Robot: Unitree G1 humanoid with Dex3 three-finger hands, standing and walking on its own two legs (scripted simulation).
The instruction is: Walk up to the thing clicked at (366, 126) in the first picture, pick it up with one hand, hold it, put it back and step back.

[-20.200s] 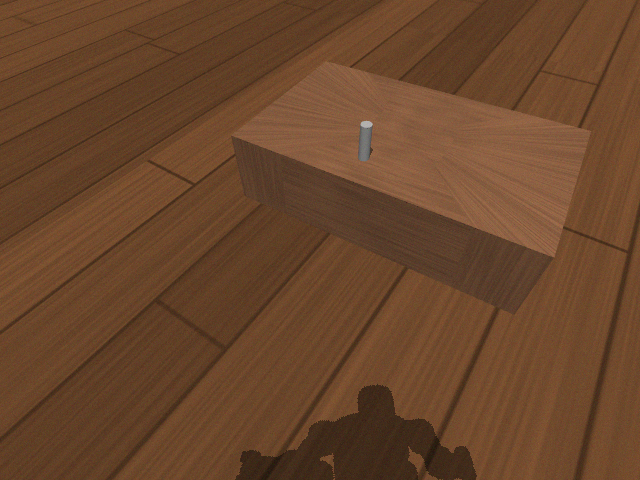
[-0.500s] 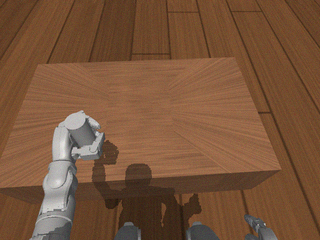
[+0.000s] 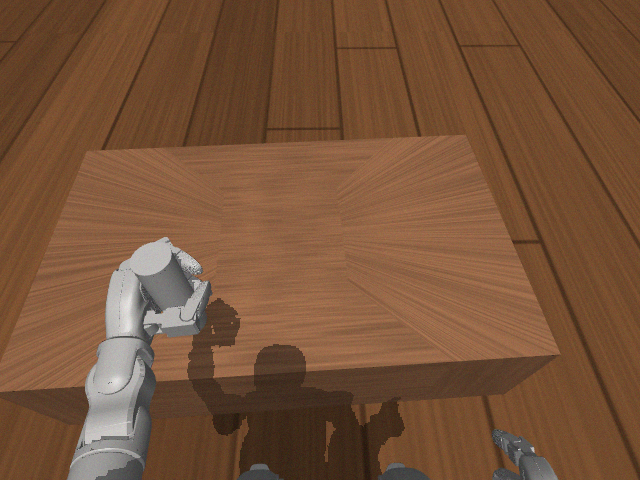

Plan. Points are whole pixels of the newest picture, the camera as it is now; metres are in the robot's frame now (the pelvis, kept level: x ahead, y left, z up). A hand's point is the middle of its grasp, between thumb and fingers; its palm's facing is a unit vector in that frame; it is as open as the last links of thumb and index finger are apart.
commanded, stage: hold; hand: left
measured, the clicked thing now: (173, 293) +0.34 +0.18 +0.05
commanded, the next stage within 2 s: none
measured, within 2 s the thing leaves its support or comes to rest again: neither
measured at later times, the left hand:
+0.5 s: hand (183, 288) +0.34 +0.17 +0.06, palm faces +0.04 -1.00 -0.02, open 5.7 cm
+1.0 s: hand (182, 287) +0.34 +0.17 +0.06, palm faces +0.04 -1.00 -0.01, open 5.7 cm
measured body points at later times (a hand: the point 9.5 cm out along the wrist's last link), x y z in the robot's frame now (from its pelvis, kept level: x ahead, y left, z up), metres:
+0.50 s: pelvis +0.00 +0.00 +0.01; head +0.05 +0.00 +0.46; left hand +0.33 +0.22 +0.06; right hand +0.13 -0.25 -0.10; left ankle +0.02 +0.14 -0.69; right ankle +0.01 -0.14 -0.69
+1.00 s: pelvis +0.01 +0.00 +0.01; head +0.05 +0.00 +0.46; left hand +0.33 +0.22 +0.07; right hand +0.14 -0.25 -0.10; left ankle +0.02 +0.14 -0.69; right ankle +0.01 -0.14 -0.69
